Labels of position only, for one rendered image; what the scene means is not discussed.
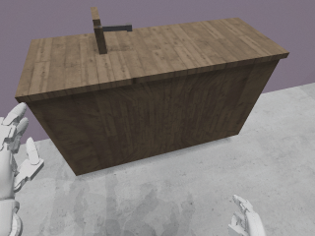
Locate left robot forearm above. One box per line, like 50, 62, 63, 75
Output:
0, 199, 24, 236

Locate robot left hand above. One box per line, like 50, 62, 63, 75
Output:
0, 102, 44, 201

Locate counter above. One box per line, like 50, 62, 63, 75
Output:
15, 7, 289, 176

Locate tap lever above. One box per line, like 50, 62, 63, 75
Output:
97, 23, 133, 32

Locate robot right hand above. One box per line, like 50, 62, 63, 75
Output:
228, 195, 267, 236

